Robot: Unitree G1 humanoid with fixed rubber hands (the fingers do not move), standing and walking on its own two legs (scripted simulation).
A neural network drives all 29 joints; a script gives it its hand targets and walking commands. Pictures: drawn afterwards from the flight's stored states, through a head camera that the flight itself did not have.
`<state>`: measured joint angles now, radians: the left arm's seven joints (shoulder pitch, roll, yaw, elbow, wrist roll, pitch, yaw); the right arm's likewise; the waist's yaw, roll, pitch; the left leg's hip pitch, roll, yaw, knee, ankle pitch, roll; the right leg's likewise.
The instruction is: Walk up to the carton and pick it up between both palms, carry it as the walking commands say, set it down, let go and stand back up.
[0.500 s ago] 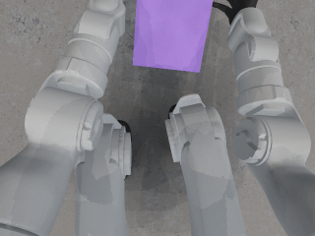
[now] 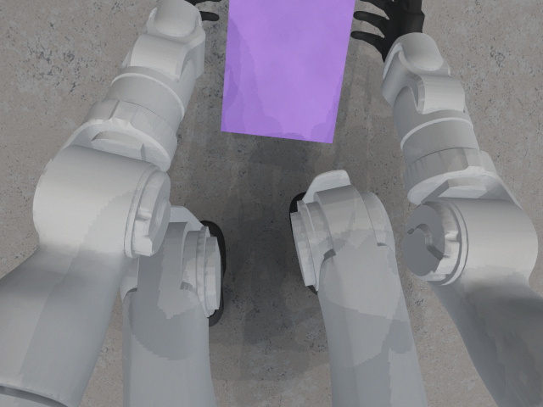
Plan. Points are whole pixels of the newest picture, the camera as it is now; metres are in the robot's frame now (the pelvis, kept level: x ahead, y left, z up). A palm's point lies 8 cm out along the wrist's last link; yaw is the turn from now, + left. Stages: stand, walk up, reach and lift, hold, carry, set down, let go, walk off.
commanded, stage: set down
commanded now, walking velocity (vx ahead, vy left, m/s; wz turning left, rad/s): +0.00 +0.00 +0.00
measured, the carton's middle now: (286, 29) +0.53 -0.11 -0.28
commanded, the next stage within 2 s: none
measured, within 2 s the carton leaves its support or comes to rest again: rests again in 0.06 s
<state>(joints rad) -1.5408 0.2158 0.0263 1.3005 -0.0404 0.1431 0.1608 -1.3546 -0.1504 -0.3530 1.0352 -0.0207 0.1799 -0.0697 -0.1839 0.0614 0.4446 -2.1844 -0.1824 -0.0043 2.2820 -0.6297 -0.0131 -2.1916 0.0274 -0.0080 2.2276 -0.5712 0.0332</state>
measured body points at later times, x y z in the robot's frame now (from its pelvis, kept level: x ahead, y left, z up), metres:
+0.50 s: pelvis +0.01 +0.00 -0.01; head +0.37 -0.03 +0.25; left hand +0.55 +0.01 -0.20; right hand +0.49 -0.24 -0.20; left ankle +0.10 +0.10 -0.33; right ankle +0.12 -0.12 -0.33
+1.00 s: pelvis +0.00 +0.00 -0.01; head +0.37 -0.03 +0.24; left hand +0.55 +0.01 -0.20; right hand +0.49 -0.24 -0.20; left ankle +0.10 +0.10 -0.33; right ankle +0.12 -0.12 -0.33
